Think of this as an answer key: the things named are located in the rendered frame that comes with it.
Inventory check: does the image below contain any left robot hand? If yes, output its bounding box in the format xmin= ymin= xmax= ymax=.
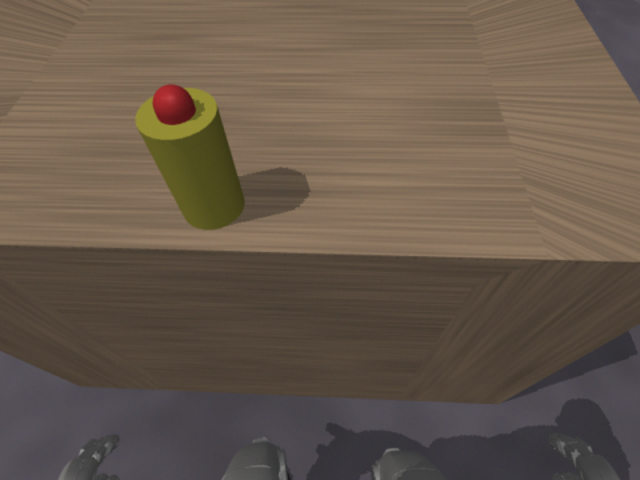
xmin=58 ymin=434 xmax=120 ymax=480

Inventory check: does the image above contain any bottle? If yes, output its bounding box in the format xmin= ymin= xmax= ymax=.
xmin=135 ymin=84 xmax=245 ymax=230

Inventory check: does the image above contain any right robot hand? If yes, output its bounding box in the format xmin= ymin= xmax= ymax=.
xmin=547 ymin=433 xmax=621 ymax=480

